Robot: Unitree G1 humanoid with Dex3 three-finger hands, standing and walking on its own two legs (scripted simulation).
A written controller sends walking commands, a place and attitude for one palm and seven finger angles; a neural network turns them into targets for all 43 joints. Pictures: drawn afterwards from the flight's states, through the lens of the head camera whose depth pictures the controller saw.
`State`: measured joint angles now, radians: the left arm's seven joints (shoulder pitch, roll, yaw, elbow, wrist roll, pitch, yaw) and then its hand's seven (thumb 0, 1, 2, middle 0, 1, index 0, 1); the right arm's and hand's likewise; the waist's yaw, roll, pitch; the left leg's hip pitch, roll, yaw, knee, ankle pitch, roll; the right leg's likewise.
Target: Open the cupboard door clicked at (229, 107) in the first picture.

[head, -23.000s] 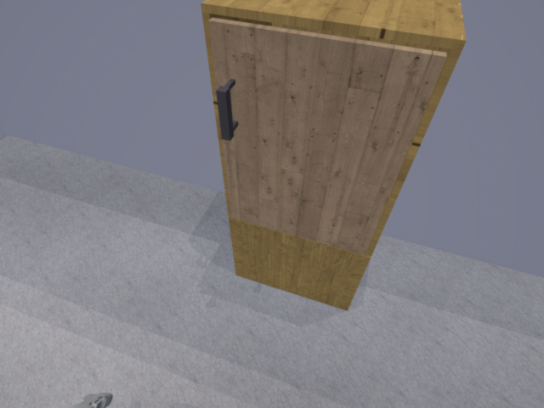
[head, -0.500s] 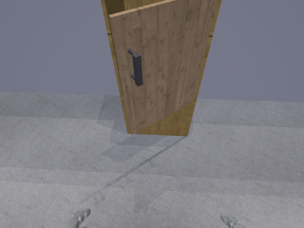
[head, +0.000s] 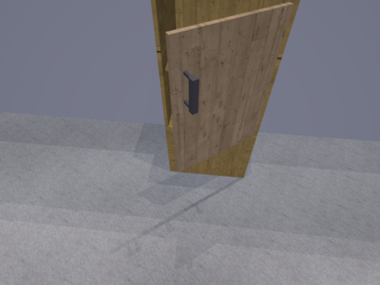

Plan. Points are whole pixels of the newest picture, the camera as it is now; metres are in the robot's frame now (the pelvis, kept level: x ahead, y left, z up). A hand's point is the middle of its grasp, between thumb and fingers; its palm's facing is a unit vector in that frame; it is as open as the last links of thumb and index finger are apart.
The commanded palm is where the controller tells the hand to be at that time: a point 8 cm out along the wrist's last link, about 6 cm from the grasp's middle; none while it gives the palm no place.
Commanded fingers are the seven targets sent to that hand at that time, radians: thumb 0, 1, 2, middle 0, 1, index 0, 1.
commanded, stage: let the arm hang, fingers relaxed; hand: left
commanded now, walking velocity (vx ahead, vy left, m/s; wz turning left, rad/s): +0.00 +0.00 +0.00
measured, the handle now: (190, 92) +0.62 +0.04 +0.07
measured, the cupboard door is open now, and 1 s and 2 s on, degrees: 37 37 37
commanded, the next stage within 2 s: look to check the result in 0.34 s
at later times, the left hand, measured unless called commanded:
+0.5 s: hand out of the picture -0.01 +0.16 -0.18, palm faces +0.02 -0.98 -0.18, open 7.4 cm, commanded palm none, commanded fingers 0.00 0.90 0.90 -0.20 -0.30 -0.20 -0.30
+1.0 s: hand out of the picture +0.02 +0.16 -0.18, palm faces +0.01 -0.98 -0.19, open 7.4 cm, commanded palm none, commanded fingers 0.00 0.90 0.90 -0.20 -0.30 -0.20 -0.30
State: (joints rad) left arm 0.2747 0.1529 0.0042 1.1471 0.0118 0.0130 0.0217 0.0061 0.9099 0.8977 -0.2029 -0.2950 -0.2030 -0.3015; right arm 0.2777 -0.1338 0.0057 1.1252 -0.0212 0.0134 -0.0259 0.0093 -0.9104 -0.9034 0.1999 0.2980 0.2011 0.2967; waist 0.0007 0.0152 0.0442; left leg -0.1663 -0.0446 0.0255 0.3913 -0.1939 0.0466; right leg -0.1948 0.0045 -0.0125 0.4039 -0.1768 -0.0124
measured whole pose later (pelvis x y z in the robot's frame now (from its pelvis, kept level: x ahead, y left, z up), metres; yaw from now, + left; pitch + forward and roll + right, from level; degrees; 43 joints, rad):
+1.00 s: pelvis +0.02 -0.01 +0.00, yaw -1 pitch -1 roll +0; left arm 0.25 0.14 0.01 1.15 0.01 -0.01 0.03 0.01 0.91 0.90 -0.20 -0.29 -0.20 -0.30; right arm 0.26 -0.14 0.00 1.15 -0.02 0.00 -0.03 0.01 -0.91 -0.90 0.20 0.30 0.20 0.30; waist -0.01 0.01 0.05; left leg -0.15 -0.03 0.03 0.39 -0.22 0.04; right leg -0.19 0.02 0.00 0.40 -0.20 -0.02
